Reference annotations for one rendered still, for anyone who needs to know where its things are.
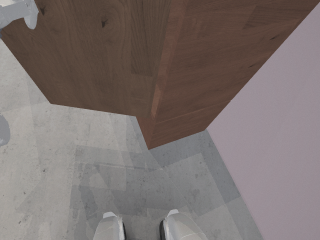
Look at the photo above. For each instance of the robot left hand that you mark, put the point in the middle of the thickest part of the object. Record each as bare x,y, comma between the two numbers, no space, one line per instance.
11,10

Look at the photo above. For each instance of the left robot shin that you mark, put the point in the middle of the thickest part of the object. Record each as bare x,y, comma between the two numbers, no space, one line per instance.
108,214

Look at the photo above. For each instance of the right robot thigh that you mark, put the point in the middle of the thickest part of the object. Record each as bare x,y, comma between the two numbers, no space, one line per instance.
179,226

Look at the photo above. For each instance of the cupboard door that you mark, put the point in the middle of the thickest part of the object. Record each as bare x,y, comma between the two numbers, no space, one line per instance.
101,55

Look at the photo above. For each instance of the left robot upper arm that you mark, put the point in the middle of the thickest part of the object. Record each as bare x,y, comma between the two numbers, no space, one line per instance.
5,133

